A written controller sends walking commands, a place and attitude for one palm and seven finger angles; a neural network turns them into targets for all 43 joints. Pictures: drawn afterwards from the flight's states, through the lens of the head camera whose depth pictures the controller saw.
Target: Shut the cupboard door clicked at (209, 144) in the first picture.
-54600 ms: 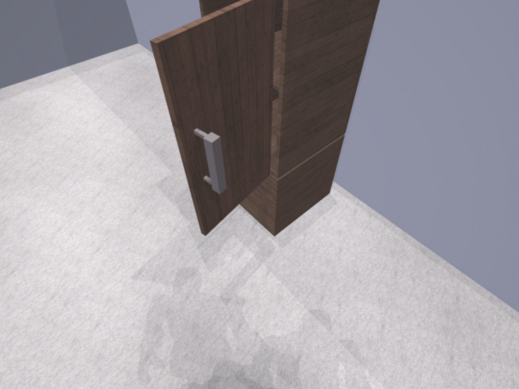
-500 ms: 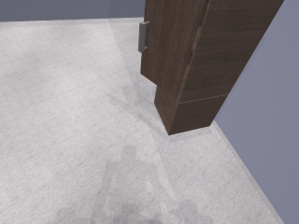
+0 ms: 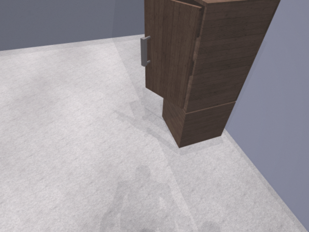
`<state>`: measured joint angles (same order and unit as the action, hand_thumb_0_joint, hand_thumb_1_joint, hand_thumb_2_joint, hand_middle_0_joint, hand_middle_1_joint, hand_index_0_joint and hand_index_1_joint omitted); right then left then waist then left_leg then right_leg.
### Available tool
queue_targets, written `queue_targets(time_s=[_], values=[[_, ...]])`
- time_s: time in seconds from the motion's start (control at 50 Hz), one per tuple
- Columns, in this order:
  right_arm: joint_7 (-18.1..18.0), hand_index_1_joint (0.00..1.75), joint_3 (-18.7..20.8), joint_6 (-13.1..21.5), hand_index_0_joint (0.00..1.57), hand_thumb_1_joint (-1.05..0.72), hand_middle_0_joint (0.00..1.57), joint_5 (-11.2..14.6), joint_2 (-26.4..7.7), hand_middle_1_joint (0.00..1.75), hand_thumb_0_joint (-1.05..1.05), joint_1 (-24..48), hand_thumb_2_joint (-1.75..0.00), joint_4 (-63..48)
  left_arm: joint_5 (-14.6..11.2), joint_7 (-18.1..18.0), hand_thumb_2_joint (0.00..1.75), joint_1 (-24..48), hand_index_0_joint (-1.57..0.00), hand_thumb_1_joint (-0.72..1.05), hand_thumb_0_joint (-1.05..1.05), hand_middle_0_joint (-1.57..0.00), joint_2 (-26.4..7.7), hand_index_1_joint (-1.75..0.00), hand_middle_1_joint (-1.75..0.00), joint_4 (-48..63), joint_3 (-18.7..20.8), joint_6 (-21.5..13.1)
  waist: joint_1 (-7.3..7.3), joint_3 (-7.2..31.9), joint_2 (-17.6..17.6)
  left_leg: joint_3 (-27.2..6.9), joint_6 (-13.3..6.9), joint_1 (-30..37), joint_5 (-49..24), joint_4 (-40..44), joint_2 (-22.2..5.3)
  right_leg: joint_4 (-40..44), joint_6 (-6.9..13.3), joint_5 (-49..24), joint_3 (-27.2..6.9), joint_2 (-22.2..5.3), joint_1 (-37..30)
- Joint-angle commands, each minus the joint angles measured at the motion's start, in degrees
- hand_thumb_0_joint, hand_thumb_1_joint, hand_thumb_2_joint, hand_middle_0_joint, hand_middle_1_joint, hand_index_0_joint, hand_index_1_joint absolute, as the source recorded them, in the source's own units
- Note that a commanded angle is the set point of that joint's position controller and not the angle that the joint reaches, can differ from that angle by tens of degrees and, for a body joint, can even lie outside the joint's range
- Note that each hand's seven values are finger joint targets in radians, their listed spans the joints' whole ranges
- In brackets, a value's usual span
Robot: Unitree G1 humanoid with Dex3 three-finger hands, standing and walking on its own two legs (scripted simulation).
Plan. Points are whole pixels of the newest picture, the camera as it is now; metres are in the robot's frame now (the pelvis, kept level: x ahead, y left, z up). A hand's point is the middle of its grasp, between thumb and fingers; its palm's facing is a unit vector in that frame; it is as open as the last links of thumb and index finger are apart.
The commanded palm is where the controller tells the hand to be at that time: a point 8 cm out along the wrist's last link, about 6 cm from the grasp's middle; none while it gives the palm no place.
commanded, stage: let the arm hang, fingers relaxed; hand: left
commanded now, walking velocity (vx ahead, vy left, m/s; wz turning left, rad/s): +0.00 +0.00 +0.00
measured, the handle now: (146, 51) +1.09 +0.10 -0.05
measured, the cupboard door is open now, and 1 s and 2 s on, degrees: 28 28 28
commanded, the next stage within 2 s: look to check the result in 0.18 s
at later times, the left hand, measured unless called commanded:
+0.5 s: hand out of the picture +0.04 +0.23 -0.17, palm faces -0.02 -0.96 -0.28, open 7.4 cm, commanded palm none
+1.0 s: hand out of the picture +0.08 +0.22 -0.17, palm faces +0.03 -0.96 -0.28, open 7.4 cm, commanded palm none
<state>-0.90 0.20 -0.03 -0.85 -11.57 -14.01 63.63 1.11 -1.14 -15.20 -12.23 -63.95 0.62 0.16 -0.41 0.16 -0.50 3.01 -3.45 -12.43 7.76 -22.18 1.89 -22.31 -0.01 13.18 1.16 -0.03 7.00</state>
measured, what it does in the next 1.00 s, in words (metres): stands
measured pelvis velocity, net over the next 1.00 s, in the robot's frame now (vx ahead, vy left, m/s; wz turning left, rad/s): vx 0.03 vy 0.00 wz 0.05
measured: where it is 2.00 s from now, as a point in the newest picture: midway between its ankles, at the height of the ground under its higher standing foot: outside the picture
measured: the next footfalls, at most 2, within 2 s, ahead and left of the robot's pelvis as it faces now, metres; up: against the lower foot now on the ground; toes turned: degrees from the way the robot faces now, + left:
right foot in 1.68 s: +0.15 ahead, -0.11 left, +0.00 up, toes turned +28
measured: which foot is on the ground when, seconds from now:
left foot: down 0.00-1.00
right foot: down 0.00-1.00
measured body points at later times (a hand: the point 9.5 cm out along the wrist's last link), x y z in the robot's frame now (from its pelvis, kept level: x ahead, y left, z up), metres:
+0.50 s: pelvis +0.02 +0.00 +0.00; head +0.02 +0.01 +0.45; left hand +0.04 +0.28 -0.15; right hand +0.05 -0.28 -0.14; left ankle +0.05 +0.08 -0.74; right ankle -0.01 -0.12 -0.74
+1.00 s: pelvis +0.03 +0.00 +0.00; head +0.05 +0.00 +0.45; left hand +0.08 +0.27 -0.15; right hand +0.10 -0.28 -0.14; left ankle +0.05 +0.08 -0.74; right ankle -0.01 -0.12 -0.74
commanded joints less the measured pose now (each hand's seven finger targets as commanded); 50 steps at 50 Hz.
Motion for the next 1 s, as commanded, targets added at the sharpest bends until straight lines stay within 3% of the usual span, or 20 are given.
queue_targets(time_s=[0.0,0.26,0.68,0.8,0.84,0.9,0.98], values=[[-0.68,0.3,2.05,0.82,0.2,-0.9,0.2,-0.06,-10.0,0.3,0.0,-0.85,-0.9,-2.3,0.05,-0.31,0.9,-2.17,-0.2,0.9,0.0,-0.2,-9.04,-0.3,-0.3,1.79,1.24,-0.95,0.03,-5.17,1.39,-9.83,0.52,0.47,6.62,6.37,-7.57,6.45,2.8,3.04,-6.29,-5.59,6.21],[-0.64,0.3,1.87,1.23,0.2,-0.9,0.2,0.07,-13.61,0.3,0.0,2.78,-0.9,-2.26,-0.24,0.1,0.9,1.8,-0.2,0.9,0.0,-0.2,-12.12,-0.3,-0.3,1.85,1.43,-1.21,0.12,-2.34,-0.99,-9.89,1.01,3.19,0.91,6.51,-8.29,7.51,2.68,-0.67,-6.21,-6.04,2.49],[-0.55,0.3,1.74,1.37,0.2,-0.9,0.2,0.38,-16.13,0.3,0.0,6.0,-0.9,-2.16,-0.27,0.05,0.9,3.58,-0.2,0.9,0.0,-0.2,-14.39,-0.3,-0.3,1.09,1.25,-1.37,0.13,0.55,0.59,-9.63,0.91,7.64,-7.75,6.12,-8.84,8.35,2.15,-5.99,-5.46,-6.72,-0.26],[-0.56,0.3,1.67,1.34,0.2,-0.9,0.2,0.32,-15.88,0.3,0.0,6.62,-0.9,-2.05,-0.28,-0.06,0.9,4.29,-0.2,0.9,0.0,-0.2,-14.36,-0.3,-0.3,1.14,1.22,-1.43,-0.02,-0.55,1.17,-9.59,1.15,7.53,-9.25,6.04,-8.77,8.58,2.0,-7.44,-5.12,-6.96,-0.55],[-0.48,0.3,1.59,1.29,0.2,-0.9,0.2,0.29,-16.01,0.3,0.0,6.71,-0.9,-2.13,-0.29,-0.05,0.9,4.63,-0.2,0.9,0.0,-0.2,-14.66,-0.3,-0.3,1.35,1.35,-1.3,0.08,-0.92,-0.16,-9.98,1.21,6.45,-9.56,5.91,-8.51,7.98,1.93,-7.31,-4.54,-7.08,-1.24],[-0.15,0.3,0.89,0.36,0.2,-0.9,0.2,0.19,-11.24,0.3,0.0,4.75,-0.9,-2.46,-0.4,-0.62,0.9,2.23,-0.2,0.9,0.0,-0.2,-10.52,-0.3,-0.3,1.65,1.13,-0.13,0.29,-0.1,0.14,-10.35,1.66,3.89,-12.82,2.74,-8.13,3.98,0.96,-8.33,-2.14,-7.87,-1.7],[0.06,0.3,1.78,-0.83,0.2,-0.9,0.2,0.08,-11.47,0.3,0.0,4.0,-0.9,-4.37,-0.26,-1.09,0.9,0.49,-0.2,0.9,0.0,-0.2,-11.14,-0.3,-0.3,3.57,2.4,0.75,1.01,0.02,0.01,-12.99,1.27,-2.26,-13.6,-1.92,-7.57,-0.96,2.01,-8.44,-0.38,-8.91,-2.49]])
